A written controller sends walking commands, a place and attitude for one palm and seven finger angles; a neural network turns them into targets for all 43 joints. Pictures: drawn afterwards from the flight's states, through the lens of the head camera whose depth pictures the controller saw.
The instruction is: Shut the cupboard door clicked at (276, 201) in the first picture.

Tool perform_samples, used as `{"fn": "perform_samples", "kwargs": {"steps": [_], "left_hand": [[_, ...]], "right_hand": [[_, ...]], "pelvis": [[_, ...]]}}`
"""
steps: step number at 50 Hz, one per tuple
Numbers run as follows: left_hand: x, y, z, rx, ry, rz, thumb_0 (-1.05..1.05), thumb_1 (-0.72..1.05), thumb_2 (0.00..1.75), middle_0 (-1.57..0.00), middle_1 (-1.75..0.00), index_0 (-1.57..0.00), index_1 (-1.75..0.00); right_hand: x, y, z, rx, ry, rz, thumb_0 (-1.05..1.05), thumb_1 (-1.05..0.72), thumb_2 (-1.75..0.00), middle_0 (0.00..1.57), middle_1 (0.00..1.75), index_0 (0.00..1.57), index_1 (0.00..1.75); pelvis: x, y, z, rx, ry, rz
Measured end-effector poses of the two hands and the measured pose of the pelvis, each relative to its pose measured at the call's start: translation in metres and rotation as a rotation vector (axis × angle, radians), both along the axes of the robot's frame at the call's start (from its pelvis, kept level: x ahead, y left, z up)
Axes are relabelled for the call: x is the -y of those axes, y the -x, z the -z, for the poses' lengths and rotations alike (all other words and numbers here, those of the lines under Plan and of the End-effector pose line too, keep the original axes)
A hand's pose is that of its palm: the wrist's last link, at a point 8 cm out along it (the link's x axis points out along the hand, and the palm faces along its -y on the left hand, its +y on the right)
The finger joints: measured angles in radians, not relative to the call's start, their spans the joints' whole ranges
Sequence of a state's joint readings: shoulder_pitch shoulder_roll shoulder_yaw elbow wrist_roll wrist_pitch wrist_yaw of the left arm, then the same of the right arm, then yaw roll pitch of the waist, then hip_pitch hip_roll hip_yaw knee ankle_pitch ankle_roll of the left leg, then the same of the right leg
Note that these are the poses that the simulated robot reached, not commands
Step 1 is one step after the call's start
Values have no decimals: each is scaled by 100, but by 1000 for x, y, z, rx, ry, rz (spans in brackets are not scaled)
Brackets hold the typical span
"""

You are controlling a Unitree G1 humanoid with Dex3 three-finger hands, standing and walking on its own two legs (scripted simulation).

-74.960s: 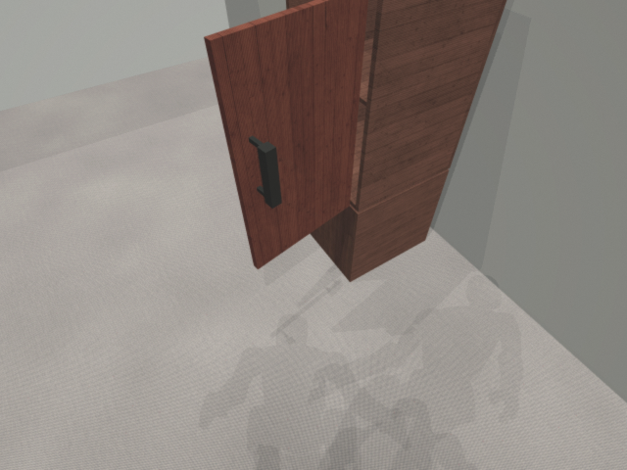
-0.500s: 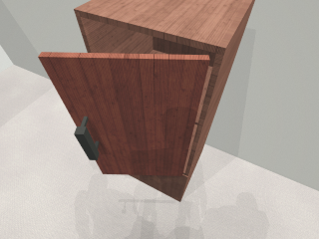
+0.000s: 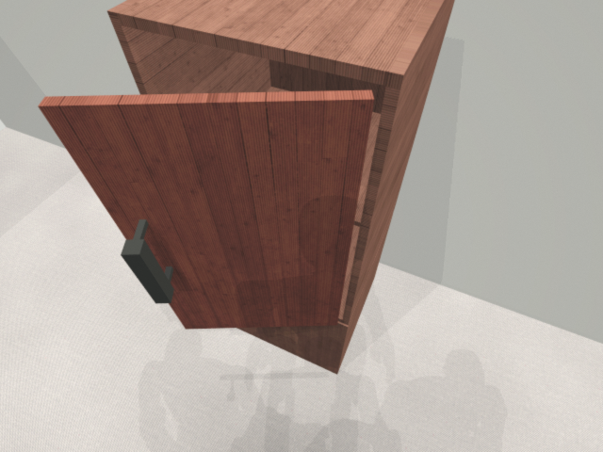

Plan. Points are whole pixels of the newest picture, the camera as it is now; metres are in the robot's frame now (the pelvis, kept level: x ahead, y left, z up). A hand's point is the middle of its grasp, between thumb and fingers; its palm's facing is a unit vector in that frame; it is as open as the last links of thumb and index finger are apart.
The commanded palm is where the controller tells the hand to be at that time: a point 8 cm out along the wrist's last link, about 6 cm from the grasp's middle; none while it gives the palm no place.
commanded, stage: look again from close up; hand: left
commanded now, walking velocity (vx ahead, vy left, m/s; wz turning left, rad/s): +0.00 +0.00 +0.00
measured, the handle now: (153, 262) +0.38 +0.25 -0.01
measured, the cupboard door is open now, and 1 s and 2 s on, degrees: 26 26 26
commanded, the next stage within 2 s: raise the hand and make a fist in 0.38 s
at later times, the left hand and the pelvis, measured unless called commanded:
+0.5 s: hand out of the picture -0.04 +0.20 -0.17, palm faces +0.01 -0.98 -0.20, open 7.4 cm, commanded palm +0.07 +0.24 -0.07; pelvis -0.03 +0.03 +0.00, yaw +0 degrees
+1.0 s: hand out of the picture +0.07 +0.21 -0.07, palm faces +0.22 -0.97 -0.06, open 5.7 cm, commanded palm +0.08 +0.25 -0.05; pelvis -0.08 +0.00 -0.10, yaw +4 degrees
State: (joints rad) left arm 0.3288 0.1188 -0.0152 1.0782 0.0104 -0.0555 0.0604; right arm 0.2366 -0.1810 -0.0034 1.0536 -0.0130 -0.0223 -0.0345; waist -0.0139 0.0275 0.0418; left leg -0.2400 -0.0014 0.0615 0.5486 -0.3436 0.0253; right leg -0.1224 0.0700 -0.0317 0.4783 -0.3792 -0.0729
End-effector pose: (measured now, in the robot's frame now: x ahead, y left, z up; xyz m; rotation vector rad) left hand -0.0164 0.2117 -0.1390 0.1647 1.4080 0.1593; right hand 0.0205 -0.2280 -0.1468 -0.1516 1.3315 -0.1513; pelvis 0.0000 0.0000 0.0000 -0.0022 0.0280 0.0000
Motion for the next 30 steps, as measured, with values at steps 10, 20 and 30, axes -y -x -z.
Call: {"fn": "perform_samples", "kwargs": {"steps": [10,20,30], "left_hand": [[-23,-14,0,101,-16,10,1,92,89,-20,-30,-20,-30],[-34,7,-2,54,4,15,1,91,89,-20,-30,-20,-30],[-50,-66,-73,602,-65,-73,2,91,89,-21,-31,-21,-31]], "right_hand": [[-17,27,-1,6,-4,8,1,-93,-90,20,30,20,30],[-34,58,-5,-65,-24,-5,1,-92,-90,20,30,20,30],[-26,29,-21,245,41,-20,2,-91,-90,20,30,21,30]], "pelvis": [[-12,15,0,49,-6,8],[-23,28,-4,34,-7,8],[-30,35,0,10,-19,-16]]}}
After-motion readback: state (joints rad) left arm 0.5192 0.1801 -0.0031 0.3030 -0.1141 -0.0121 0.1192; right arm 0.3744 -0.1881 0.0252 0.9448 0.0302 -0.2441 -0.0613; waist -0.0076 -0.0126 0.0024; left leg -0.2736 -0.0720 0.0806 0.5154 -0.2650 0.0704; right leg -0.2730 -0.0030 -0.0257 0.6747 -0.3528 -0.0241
